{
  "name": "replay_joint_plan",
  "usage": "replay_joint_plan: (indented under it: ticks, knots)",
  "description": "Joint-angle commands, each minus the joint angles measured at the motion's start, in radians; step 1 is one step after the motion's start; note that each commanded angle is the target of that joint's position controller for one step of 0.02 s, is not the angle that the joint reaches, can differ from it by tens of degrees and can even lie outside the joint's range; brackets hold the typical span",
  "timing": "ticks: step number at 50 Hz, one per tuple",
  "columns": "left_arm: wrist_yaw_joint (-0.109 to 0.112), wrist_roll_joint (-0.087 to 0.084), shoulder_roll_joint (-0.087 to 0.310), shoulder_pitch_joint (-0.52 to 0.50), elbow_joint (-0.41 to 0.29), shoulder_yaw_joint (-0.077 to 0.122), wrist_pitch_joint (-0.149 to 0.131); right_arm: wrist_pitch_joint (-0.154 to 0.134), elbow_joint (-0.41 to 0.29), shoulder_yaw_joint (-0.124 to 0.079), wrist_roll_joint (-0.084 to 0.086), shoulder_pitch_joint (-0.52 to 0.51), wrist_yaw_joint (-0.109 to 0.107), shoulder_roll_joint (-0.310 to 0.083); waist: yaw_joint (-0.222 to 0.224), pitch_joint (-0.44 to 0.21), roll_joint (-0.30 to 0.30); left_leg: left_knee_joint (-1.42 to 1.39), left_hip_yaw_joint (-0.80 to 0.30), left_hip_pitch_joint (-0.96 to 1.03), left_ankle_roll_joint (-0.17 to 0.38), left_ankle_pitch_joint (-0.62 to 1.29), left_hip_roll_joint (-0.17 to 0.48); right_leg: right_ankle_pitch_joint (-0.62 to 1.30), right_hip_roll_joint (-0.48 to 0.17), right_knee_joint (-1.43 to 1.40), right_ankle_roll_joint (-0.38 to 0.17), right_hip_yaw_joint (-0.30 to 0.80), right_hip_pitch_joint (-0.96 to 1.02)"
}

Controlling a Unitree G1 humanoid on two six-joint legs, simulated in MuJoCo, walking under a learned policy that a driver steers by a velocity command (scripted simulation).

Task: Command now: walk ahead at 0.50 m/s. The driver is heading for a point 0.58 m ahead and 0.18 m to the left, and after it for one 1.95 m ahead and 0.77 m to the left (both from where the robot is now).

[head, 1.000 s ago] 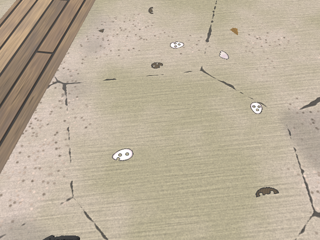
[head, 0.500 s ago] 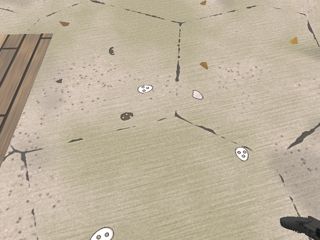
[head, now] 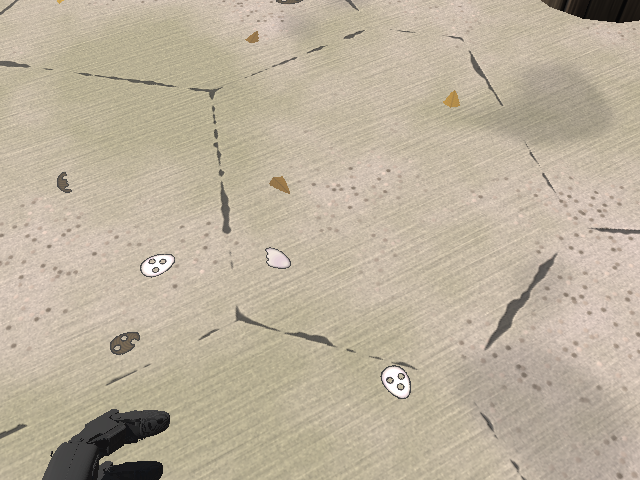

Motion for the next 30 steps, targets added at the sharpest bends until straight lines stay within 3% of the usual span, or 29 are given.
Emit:
replay_joint_plan:
  ticks: [1,2,3,4,5,6,9,12,17,22,23,25,26,27,28,29,30]
  knots:
    - [0.02,0.019,0.223,0.34,0.017,0.091,-0.007,-0.006,-0.077,-0.014,-0.018,-0.052,-0.009,-0.124,0.239,-0.234,0.017,0.454,-0.043,-0.269,0.093,0.591,0.146,0.018,-0.119,0.003,-0.108,0.127,0.588]
    - [0.022,0.025,0.309,0.403,0.031,0.108,0.001,-0.025,-0.1,0.024,-0.023,0.058,-0.006,-0.007,0.198,-0.363,-0.249,0.819,-0.006,-0.657,0.026,-0.034,-0.021,-0.155,-0.369,-0.075,-0.254,0.568,0.9]
    - [0.022,0.018,0.214,0.419,0.033,0.085,0.003,-0.039,-0.084,0.002,-0.002,0.016,-0.002,-0.096,0.235,-0.358,-0.183,0.955,-0.141,-0.767,0.032,-0.188,-0.004,-0.274,-0.379,-0.159,-0.251,0.686,0.865]
    - [0.022,0.015,0.18,0.36,0.036,0.07,-0.001,-0.045,-0.111,-0.017,0.021,-0.065,0.001,-0.147,0.225,-0.207,-0.132,0.979,-0.144,-0.823,0.041,-0.111,0.039,-0.242,-0.347,-0.179,-0.21,0.536,0.746]
    - [0.021,0.017,0.155,0.298,0.035,0.062,-0.004,-0.044,-0.12,-0.016,0.019,-0.112,-0.001,-0.137,0.194,-0.135,-0.081,0.942,-0.12,-0.795,0.039,-0.027,0.081,-0.163,-0.302,-0.204,-0.185,0.413,0.622]
    - [0.017,0.021,0.128,0.249,0.04,0.055,-0.009,-0.038,-0.122,-0.019,0.005,-0.133,-0.002,-0.126,0.166,-0.076,-0.062,0.892,-0.116,-0.768,0.031,0.031,0.106,-0.101,-0.265,-0.241,-0.173,0.331,0.52]
    - [0.014,0.026,0.102,0.192,0.062,0.055,-0.037,0.002,-0.101,-0.019,0.004,-0.081,-0.004,-0.072,0.102,-0.037,-0.076,0.842,-0.123,-0.653,0.01,0.119,0.133,0.008,-0.224,-0.332,-0.162,0.179,0.366]
    - [0.023,0.033,0.124,0.197,0.097,0.066,-0.049,0.02,-0.124,-0.021,0.0,-0.136,-0.007,-0.055,0.099,0.008,-0.043,0.76,-0.148,-0.719,-0.008,0.226,0.132,0.094,-0.226,-0.369,-0.16,0.073,0.354]
    - [0.041,0.027,0.157,0.222,0.136,0.074,-0.039,0.009,-0.166,-0.012,-0.007,-0.271,0.018,-0.03,0.143,0.045,-0.022,0.489,-0.088,-0.713,0.0,0.456,0.115,0.133,-0.199,-0.388,-0.122,-0.084,0.395]
    - [0.049,0.008,0.189,0.307,0.189,0.086,-0.006,0.008,-0.248,-0.002,-0.006,-0.421,0.047,-0.019,0.196,0.09,-0.007,0.345,-0.016,-0.768,0.043,0.398,0.1,0.206,-0.25,-0.335,-0.106,-0.144,0.56]
    - [0.05,0.004,0.195,0.311,0.196,0.088,0.002,0.008,-0.262,-0.004,-0.005,-0.432,0.053,-0.022,0.192,0.088,-0.014,0.331,0.002,-0.766,0.056,0.354,0.091,0.266,-0.259,-0.306,-0.099,-0.155,0.593]
    - [0.057,-0.001,0.221,0.294,0.194,0.095,0.018,0.012,-0.28,-0.016,-0.005,-0.409,0.061,-0.045,0.158,0.045,-0.048,0.321,0.059,-0.676,0.091,0.256,0.038,0.565,-0.261,-0.198,-0.076,-0.186,0.626]
    - [0.062,-0.003,0.236,0.285,0.191,0.099,0.026,0.016,-0.276,-0.029,-0.005,-0.357,0.061,-0.067,0.122,0.0,-0.07,0.328,0.089,-0.592,0.113,0.203,0.0,0.735,-0.258,-0.103,-0.064,-0.198,0.631]
    - [0.067,-0.004,0.245,0.272,0.187,0.1,0.035,0.018,-0.253,-0.052,-0.002,-0.245,0.057,-0.104,0.056,-0.065,-0.071,0.308,0.106,-0.442,0.141,0.19,-0.043,0.821,-0.241,0.057,-0.046,-0.215,0.601]
    - [0.072,-0.006,0.236,0.261,0.18,0.093,0.036,0.023,-0.213,-0.086,-0.001,-0.079,0.042,-0.163,-0.033,-0.148,-0.042,0.238,0.074,-0.177,0.182,0.25,-0.064,0.722,-0.2,0.287,-0.009,-0.234,0.466]
    - [0.069,0.025,0.149,0.302,0.147,0.066,0.022,0.034,-0.191,-0.114,0.0,0.02,0.017,-0.263,-0.025,-0.236,0.146,0.224,-0.277,0.152,0.277,0.251,0.146,0.139,-0.11,0.629,0.044,-0.233,0.119]
    - [0.054,0.026,0.076,0.334,0.103,0.034,-0.017,0.018,-0.228,-0.109,-0.003,-0.025,0.021,-0.303,0.05,-0.373,0.264,0.057,-0.845,0.361,0.465,0.108,0.348,-0.546,0.091,0.903,0.082,-0.023,-0.194]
